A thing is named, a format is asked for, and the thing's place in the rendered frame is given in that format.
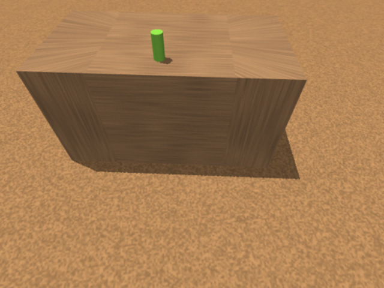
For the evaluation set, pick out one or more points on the can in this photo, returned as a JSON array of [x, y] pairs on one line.
[[158, 45]]

